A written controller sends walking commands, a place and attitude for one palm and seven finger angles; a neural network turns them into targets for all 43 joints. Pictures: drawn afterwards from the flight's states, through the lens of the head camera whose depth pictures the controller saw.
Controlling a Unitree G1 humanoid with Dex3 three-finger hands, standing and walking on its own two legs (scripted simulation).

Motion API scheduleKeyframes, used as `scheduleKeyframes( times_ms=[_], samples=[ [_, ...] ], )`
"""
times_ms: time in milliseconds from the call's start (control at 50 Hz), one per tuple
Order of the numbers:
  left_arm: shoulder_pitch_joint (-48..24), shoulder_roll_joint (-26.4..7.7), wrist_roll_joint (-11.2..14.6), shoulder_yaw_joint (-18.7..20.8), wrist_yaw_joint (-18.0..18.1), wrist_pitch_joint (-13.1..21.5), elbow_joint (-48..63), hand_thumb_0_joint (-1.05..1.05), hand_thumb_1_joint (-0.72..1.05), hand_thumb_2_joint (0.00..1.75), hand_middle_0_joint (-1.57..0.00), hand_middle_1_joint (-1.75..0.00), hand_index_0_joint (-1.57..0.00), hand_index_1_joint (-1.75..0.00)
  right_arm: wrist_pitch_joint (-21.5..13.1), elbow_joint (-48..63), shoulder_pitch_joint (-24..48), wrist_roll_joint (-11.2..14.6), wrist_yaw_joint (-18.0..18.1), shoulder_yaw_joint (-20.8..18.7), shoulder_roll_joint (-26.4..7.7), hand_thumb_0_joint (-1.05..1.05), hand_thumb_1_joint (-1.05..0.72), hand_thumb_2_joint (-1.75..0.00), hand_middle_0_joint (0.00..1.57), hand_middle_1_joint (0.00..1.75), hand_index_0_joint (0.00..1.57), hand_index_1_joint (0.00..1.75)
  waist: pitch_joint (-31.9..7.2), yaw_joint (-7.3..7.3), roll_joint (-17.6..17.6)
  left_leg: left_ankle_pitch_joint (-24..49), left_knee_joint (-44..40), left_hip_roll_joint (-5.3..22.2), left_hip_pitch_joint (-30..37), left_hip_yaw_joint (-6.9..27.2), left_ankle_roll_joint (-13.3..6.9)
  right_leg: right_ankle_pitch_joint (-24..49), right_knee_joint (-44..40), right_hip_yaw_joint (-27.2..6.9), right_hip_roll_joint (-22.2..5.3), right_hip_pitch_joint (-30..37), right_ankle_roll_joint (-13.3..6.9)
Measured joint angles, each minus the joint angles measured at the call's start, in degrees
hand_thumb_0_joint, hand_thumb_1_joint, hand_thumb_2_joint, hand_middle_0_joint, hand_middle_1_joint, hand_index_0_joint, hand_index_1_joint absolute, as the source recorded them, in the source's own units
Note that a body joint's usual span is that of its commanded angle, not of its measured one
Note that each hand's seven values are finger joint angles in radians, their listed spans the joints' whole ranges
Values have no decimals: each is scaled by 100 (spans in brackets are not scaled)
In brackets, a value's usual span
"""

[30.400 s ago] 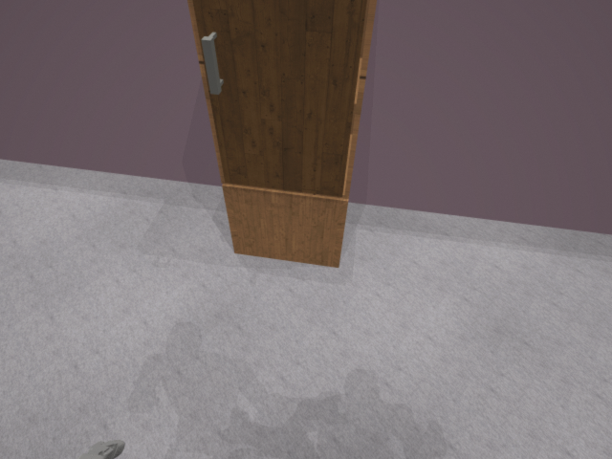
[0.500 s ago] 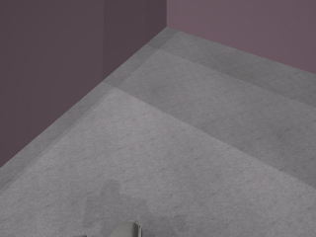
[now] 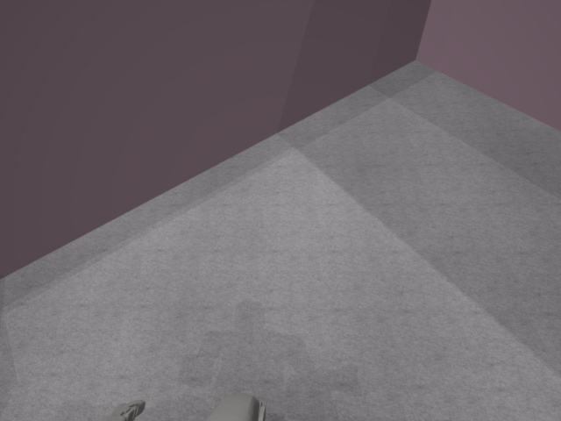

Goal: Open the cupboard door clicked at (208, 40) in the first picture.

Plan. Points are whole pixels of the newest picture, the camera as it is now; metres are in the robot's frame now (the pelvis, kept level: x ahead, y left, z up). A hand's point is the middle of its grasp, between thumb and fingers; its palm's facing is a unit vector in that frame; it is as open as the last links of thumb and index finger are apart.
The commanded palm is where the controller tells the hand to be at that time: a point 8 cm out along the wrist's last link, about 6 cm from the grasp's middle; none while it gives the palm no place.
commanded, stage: turn to face it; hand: left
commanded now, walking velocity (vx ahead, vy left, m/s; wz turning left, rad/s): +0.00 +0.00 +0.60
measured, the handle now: out of the picture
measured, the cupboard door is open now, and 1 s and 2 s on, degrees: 44 44 44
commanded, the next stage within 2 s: none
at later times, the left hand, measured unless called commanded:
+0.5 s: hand out of the picture +0.03 +0.23 -0.15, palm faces +0.32 -0.91 -0.26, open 7.4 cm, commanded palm none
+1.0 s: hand out of the picture -0.07 +0.18 -0.18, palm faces +0.59 -0.77 -0.21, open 7.4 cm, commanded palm none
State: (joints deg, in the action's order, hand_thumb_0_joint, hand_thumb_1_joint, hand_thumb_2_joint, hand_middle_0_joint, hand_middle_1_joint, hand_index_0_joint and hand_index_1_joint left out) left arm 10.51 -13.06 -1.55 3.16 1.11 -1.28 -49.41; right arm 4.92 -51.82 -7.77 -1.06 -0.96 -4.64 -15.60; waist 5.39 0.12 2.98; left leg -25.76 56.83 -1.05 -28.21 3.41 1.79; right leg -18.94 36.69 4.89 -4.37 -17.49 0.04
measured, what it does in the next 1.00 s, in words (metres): steps on the spot, turning left: left foot, then right foot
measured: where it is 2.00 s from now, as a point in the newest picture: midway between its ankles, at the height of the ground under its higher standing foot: outside the picture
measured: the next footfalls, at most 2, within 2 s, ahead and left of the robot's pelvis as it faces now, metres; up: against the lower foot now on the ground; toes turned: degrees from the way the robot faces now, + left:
left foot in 0.26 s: +0.03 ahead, +0.13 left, +0.00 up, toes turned +15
right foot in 0.62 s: +0.09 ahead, -0.14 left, +0.00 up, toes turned +19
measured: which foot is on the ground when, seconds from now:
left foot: up 0.00-0.24, down 0.26-0.62, up 0.64-0.92, down 0.94-1.00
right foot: down 0.00-0.26, up 0.28-0.60, down 0.62-0.94, up 0.96-1.00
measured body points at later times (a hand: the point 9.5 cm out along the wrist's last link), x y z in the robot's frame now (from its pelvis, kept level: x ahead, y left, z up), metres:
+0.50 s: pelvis +0.00 +0.00 +0.01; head +0.05 +0.02 +0.46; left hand +0.01 +0.28 -0.13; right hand +0.16 -0.22 -0.13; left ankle -0.01 +0.12 -0.73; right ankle +0.04 -0.15 -0.67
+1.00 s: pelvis +0.00 -0.02 -0.01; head +0.03 +0.03 +0.44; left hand -0.10 +0.22 -0.16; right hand +0.25 -0.16 -0.13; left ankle -0.04 +0.08 -0.73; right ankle +0.05 -0.15 -0.70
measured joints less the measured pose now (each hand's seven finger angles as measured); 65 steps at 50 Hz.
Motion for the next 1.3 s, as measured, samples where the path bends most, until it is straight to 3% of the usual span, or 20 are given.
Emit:
scheduleKeyframes(
  times_ms=[40, 80, 220, 240, 260, 300, 360, 400, 480, 600, 620, 660, 740, 800, 920, 960, 1000, 1080, 1160, 1300],
  samples=[
    [82, 83, 1, -33, 25, -14, -18, 1, 90, 89, -20, -30, -20, -30, 20, -35, 3, 2, -33, -25, -13, 0, -90, -90, 20, 30, 20, 30, 2, 31, -48, 19, 615, 59, -127, -248, 57, 81, -242, 112, -86, 157, -1],
    [143, 134, 0, -67, 29, -6, -47, 1, 90, 89, -20, -30, -20, -30, 17, -40, -7, 20, -52, -13, 26, 0, -90, -90, 20, 30, 20, 30, 5, 68, -168, 17, 508, 127, -30, -471, 126, 170, -465, 228, -187, 291, 1],
    [201, 199, -6, -111, -38, 71, -108, 1, 90, 89, -21, -30, -20, -30, -74, -23, 64, 66, -75, 96, 166, 0, -90, -90, 19, 30, 20, 30, 98, -16, -480, 241, -1641, 180, 878, -904, 110, 18, -332, 735, -479, 367, 119],
    [224, 185, 12, -98, -51, 65, -121, 1, 90, 89, -21, -30, -21, -30, -105, 2, 73, 63, -79, 114, 172, 0, -90, -90, 19, 30, 20, 30, 92, -22, -496, 541, -2052, 169, 1056, -920, 72, -81, -161, 809, -517, 318, 156],
    [258, 168, 35, -79, -63, 43, -126, 1, 90, 89, -21, -30, -21, -30, -157, 40, 68, 50, -81, 125, 165, 0, -90, -90, 20, 30, 20, 30, 56, -16, -487, 967, -2347, 167, 1153, -870, -135, -201, 110, 868, -551, 199, 204],
    [180, 63, 57, -33, -51, -93, -206, 1, 90, 89, -21, -30, -21, -30, -245, 69, 112, 19, -40, 143, 245, 0, -90, -90, 20, 30, 20, 30, 102, -30, -607, 923, -2106, 81, 1004, -788, -391, -956, 1142, 480, -506, -214, 373],
    [34, -61, 37, 29, -20, -248, -310, 1, 90, 89, -21, -30, -20, -30, -317, 102, 38, -9, 47, 202, 336, 0, -90, -90, 20, 30, 20, 30, 97, -23, -621, 846, -2179, 62, 1007, -600, -376, -1032, 2382, -14, -246, -760, 452],
    [-58, -102, 42, 61, -32, -264, -309, 1, 90, 89, -20, -30, -20, -30, -323, 83, -36, -11, 98, 221, 355, 0, -90, -90, 20, 30, 20, 30, 82, -20, -568, 992, -2395, 53, 1069, -461, -316, -763, 2638, -192, -151, -946, 481],
    [-181, -128, 60, 81, -59, -228, -207, 1, 90, 89, -20, -30, -20, -30, -283, -4, -158, -27, 121, 221, 327, 0, -90, -90, 20, 30, 20, 30, 35, -10, -397, 1209, -2685, 47, 1139, -208, -282, -587, 2109, -372, -43, -900, 483],
    [-265, -136, 82, 68, -52, -104, -38, 1, 90, 89, -20, -30, -20, -30, -162, -78, -289, -23, 83, 131, 246, 0, -90, -90, 20, 30, 20, 30, -68, 86, -173, 1198, -2487, -11, 910, 207, -83, -166, 57, -366, 186, -59, 382],
    [-229, -151, 62, 62, -42, -42, 5, 1, 90, 89, -20, -30, -20, -30, -138, -73, -319, 6, 74, 106, 233, 0, -90, -90, 20, 30, 20, 30, -120, 73, -198, 1091, -2299, -62, 783, 222, -69, -35, -372, -376, 161, 101, 268],
    [-232, -43, 28, 21, -1, 20, -1, 1, 90, 89, -20, -30, -20, -30, -80, -124, -257, 26, 61, 33, 120, 0, -90, -90, 20, 30, 20, 30, -43, 84, -55, 204, -1261, -79, 421, 190, -35, 33, -268, -228, 158, 105, 101],
    [-89, 147, 24, -71, 45, 16, -27, 1, 90, 89, -20, -30, -20, -30, -8, -169, -185, 20, 4, -40, 0, 0, -90, -90, 20, 30, 20, 30, 33, 150, -44, -63, 474, 21, -57, -270, 90, 111, -488, 74, -31, 389, 65],
    [9, 187, 13, -104, 32, 16, -63, 1, 90, 89, -20, -30, -20, -30, 10, -148, -127, 42, -41, -16, 52, 0, -90, -90, 20, 30, 20, 30, 58, 152, -248, -22, 155, 150, 94, -583, 172, 153, -645, 260, -208, 538, 89],
    [157, 145, 2, -101, -41, 41, -135, 1, 90, 89, -21, -30, -20, -30, -88, -25, 70, 62, -83, 71, 140, 0, -91, -90, 19, 30, 20, 30, 134, 16, -535, 379, -1725, 175, 859, -871, 100, -99, -269, 652, -501, 475, 243],
    [224, 81, 46, -64, -68, -17, -164, 1, 90, 89, -21, -30, -21, -30, -202, 69, 88, 39, -78, 85, 132, 0, -90, -90, 19, 30, 20, 30, 71, 29, -558, 969, -2176, 132, 974, -801, -186, -491, 406, 665, -573, 188, 374],
    [152, -33, 54, -13, -47, -167, -239, 1, 90, 89, -21, -30, -20, -30, -279, 109, 132, 14, -32, 122, 196, 0, -90, -90, 20, 30, 20, 30, 115, -20, -645, 849, -1929, 58, 834, -724, -398, -1118, 1530, 221, -442, -270, 436],
    [0, -163, 34, 73, -33, -281, -332, 1, 90, 89, -20, -30, -20, -30, -332, 144, 30, -14, 90, 194, 282, 0, -90, -90, 20, 30, 20, 30, 72, -38, -590, 974, -2240, 11, 906, -480, -374, -824, 2722, -218, -168, -883, 474],
    [-138, -201, 46, 98, -53, -241, -243, 1, 90, 89, -20, -30, -20, -30, -320, 67, -98, -19, 128, 230, 305, 0, -90, -90, 20, 30, 20, 30, 31, -32, -441, 1269, -2662, -37, 1032, -203, -363, -555, 2432, -412, -50, -963, 487],
    [-319, -152, 76, 63, -45, -166, -66, 1, 91, 89, -20, -30, -20, -30, -187, -59, -265, -44, 81, 165, 275, 0, -90, -90, 20, 30, 20, 30, -59, 94, -155, 1391, -2695, -102, 921, 298, -174, -465, 666, -470, 208, -309, 390]
  ],
)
